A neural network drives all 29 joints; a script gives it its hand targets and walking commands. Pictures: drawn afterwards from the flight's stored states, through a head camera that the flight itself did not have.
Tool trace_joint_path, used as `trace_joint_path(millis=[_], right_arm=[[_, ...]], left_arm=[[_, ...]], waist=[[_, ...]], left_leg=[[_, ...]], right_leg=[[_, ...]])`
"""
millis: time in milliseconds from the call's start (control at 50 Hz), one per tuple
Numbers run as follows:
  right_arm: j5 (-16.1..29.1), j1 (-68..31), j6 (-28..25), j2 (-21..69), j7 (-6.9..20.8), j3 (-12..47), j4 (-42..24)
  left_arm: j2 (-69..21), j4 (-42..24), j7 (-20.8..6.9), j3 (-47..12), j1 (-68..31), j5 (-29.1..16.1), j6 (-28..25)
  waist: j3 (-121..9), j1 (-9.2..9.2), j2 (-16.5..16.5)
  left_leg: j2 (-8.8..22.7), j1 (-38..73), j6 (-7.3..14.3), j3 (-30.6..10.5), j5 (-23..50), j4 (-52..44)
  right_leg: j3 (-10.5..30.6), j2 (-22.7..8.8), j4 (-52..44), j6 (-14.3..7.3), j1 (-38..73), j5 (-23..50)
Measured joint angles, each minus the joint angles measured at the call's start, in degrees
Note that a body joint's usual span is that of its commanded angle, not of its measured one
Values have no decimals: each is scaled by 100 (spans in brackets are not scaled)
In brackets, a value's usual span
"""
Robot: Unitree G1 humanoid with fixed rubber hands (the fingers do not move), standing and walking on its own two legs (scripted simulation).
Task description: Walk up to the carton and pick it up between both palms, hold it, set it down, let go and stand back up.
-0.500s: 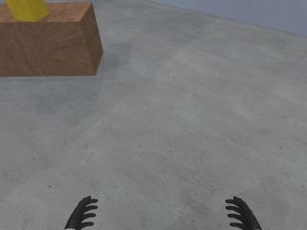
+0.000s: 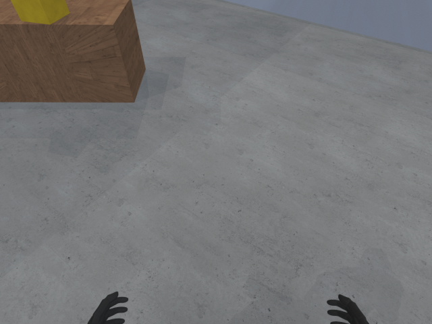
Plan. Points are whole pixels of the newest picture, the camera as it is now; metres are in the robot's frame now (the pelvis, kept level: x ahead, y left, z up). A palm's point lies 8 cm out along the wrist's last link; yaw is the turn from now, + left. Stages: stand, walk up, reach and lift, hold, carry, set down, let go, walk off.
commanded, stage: stand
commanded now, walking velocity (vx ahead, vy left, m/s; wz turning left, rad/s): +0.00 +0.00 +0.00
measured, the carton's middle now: out of the picture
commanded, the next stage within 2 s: none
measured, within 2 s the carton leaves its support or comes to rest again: neither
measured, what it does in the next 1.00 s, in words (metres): stands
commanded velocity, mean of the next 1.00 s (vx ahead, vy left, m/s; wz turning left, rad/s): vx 0.00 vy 0.00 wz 0.00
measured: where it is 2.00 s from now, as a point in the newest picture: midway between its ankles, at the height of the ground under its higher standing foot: outside the picture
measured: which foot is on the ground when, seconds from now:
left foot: down 0.00-1.00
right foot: down 0.00-1.00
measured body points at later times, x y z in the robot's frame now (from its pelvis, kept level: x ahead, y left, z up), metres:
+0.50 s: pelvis -0.01 +0.00 +0.00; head -0.01 +0.01 +0.45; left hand +0.11 +0.25 -0.10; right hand +0.12 -0.24 -0.09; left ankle +0.00 +0.12 -0.72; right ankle +0.00 -0.13 -0.72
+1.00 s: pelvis -0.02 +0.00 +0.01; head -0.02 +0.01 +0.46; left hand +0.09 +0.25 -0.11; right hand +0.10 -0.24 -0.10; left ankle +0.00 +0.12 -0.72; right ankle +0.00 -0.13 -0.72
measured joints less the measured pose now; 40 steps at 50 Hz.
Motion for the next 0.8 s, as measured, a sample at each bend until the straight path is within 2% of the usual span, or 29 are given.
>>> trace_joint_path(millis=[800], right_arm=[[48, 93, -14, -31, 9, 47, 173]], left_arm=[[35, 256, 13, -55, 173, -33, -15]], waist=[[52, 3, 20]], left_leg=[[-63, 103, 50, 10, 309, -336]], right_leg=[[10, -63, -325, 47, 106, 296]])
